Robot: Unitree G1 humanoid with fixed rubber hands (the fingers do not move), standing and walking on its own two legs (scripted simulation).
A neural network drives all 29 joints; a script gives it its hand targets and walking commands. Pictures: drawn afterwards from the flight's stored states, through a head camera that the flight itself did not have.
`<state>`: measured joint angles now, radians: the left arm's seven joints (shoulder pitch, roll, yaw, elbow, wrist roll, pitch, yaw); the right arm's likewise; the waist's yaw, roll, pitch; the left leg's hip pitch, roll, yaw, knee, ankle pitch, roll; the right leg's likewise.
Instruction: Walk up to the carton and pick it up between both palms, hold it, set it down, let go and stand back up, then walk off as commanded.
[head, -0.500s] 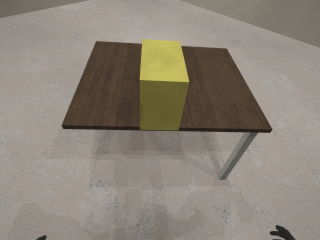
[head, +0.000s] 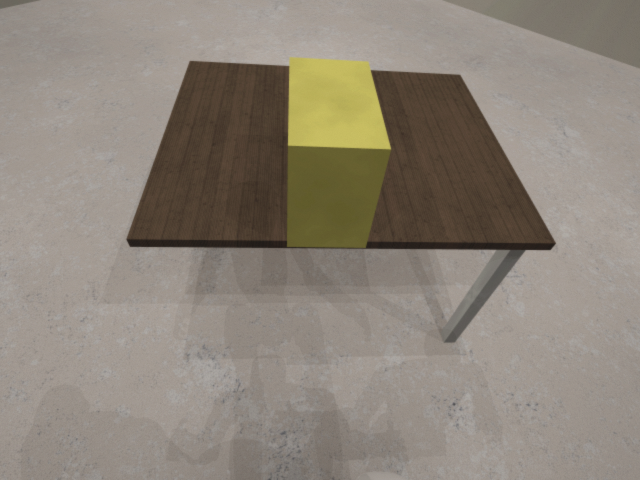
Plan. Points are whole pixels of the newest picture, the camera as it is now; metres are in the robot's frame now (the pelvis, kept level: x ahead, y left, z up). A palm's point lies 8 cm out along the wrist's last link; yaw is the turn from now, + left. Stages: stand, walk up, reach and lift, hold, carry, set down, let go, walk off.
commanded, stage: walk off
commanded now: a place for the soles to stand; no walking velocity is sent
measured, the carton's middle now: (327, 153) +0.74 -0.04 -0.04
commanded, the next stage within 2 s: stand in 0.38 s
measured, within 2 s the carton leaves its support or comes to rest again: neither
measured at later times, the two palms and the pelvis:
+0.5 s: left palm out of the picture +0.12 +0.29 -0.11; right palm (578, 476) +0.13 -0.34 -0.08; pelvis +0.02 -0.02 +0.00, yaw +2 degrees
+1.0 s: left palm out of the picture +0.15 +0.27 -0.10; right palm out of the picture +0.07 -0.37 -0.07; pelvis +0.04 -0.03 +0.01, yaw +0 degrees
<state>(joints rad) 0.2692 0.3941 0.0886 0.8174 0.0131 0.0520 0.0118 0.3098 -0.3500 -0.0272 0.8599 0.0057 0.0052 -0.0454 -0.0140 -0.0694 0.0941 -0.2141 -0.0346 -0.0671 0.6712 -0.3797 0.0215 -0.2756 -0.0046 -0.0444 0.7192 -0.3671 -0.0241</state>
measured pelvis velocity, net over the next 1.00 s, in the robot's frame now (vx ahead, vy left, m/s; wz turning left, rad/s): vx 0.04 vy -0.03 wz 0.00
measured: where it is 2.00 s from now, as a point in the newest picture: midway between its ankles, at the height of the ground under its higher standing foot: outside the picture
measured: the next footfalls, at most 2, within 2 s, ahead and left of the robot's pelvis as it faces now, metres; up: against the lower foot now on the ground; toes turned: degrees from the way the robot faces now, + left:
right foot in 0.30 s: +0.11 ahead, -0.14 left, +0.00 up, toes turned -2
left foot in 0.58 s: +0.05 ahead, +0.08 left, +0.00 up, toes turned -2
